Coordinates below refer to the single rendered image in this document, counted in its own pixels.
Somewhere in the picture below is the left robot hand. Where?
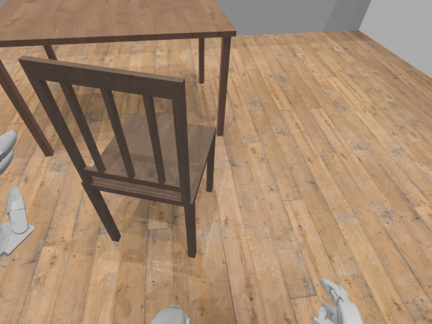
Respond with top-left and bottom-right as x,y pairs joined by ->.
0,130 -> 34,257

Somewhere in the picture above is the chair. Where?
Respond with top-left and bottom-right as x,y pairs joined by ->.
18,55 -> 216,258

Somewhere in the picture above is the table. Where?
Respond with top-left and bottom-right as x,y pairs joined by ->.
0,0 -> 236,157

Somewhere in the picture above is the robot left thigh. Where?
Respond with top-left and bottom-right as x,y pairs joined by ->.
150,308 -> 190,324

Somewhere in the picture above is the right robot hand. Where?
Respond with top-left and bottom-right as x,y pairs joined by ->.
314,278 -> 364,324

